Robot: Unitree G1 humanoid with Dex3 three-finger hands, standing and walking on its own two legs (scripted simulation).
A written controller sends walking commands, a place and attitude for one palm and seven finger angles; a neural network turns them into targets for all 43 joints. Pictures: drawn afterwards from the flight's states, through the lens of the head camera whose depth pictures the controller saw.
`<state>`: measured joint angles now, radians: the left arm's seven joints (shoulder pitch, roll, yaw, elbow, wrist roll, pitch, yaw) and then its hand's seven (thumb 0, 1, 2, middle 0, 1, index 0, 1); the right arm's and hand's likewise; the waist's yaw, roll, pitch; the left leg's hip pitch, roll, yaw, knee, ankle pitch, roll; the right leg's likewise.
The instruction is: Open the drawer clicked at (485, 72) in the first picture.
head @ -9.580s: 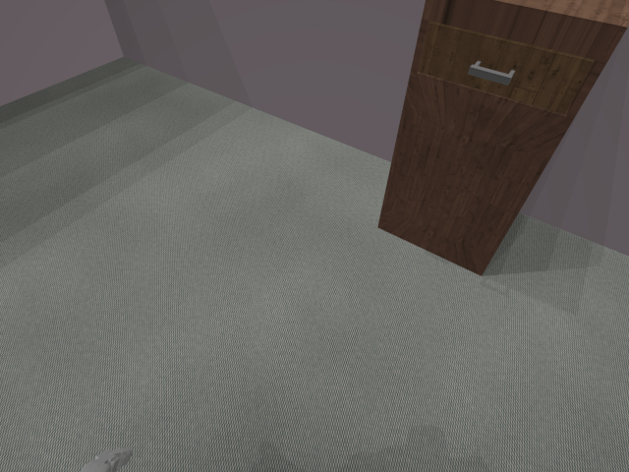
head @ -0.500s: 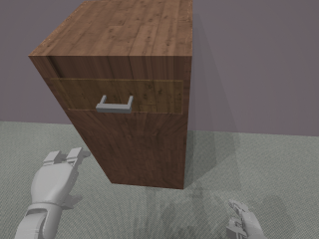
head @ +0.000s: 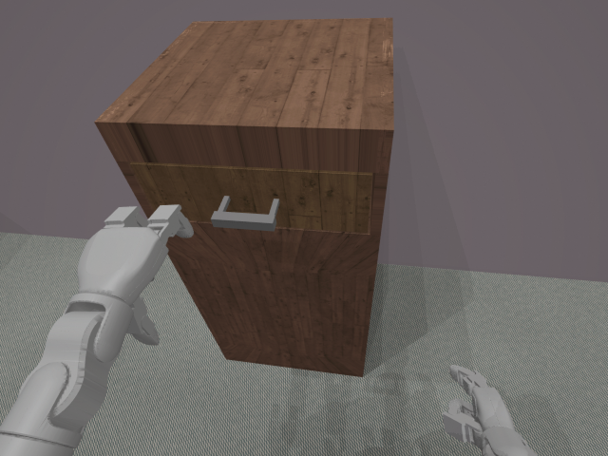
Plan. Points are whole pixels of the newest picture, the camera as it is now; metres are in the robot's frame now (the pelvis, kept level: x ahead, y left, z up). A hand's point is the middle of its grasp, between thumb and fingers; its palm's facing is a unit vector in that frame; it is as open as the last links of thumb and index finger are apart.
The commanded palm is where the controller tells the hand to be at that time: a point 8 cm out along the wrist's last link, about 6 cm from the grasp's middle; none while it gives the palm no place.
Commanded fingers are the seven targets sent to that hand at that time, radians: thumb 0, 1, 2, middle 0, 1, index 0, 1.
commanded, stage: raise the hand with hooked fingers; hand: left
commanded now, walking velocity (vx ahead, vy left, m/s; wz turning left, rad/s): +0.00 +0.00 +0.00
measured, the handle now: (247, 212) +0.49 +0.17 +0.02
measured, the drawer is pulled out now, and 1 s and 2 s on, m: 0.00 0.00 0.00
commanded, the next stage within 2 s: move the hooked fingers above the handle in 0.56 s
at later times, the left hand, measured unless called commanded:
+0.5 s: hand (138, 275) +0.28 +0.24 +0.13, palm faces +0.05 -0.08 -1.00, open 13.9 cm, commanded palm +0.26 +0.25 +0.19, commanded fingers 0.00 -0.50 0.30 -0.30 -1.20 -0.30 -1.20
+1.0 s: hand (172, 255) +0.31 +0.21 +0.12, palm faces +0.06 -0.08 -0.99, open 13.9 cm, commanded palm +0.30 +0.22 +0.18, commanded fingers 0.00 -0.50 0.30 -0.30 -1.20 -0.30 -1.20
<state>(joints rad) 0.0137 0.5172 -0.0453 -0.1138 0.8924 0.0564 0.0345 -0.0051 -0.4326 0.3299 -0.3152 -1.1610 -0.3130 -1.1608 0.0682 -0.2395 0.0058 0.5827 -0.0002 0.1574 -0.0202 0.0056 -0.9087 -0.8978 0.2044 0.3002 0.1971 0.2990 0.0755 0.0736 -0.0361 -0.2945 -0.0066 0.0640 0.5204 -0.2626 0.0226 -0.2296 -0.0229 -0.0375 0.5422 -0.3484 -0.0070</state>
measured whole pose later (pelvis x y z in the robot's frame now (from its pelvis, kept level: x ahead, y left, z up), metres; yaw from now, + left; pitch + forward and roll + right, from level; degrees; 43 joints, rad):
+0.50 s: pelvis -0.02 +0.01 +0.01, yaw +1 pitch +0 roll +0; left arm -0.09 0.55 -0.01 -0.06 0.84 -0.08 -0.06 -0.01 -0.49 0.30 -0.32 -1.20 -0.32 -1.20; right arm 0.16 -0.27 -0.01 0.63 0.01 0.15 -0.01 0.01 -0.91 -0.90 0.20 0.30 0.20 0.30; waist 0.08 0.08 0.02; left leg -0.25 -0.01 0.06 0.43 -0.18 0.03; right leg -0.18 -0.02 -0.05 0.44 -0.27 0.00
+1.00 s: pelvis -0.03 +0.00 +0.01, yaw +1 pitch +1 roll +0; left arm -0.28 0.50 -0.10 0.14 0.89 -0.08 0.00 -0.01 -0.49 0.30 -0.32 -1.20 -0.32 -1.20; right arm 0.13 -0.25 0.00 0.65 0.02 0.13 -0.02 0.00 -0.91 -0.90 0.21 0.30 0.20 0.30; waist 0.07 0.07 0.00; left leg -0.28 0.00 0.04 0.44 -0.18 0.02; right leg -0.21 -0.02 -0.06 0.46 -0.27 -0.01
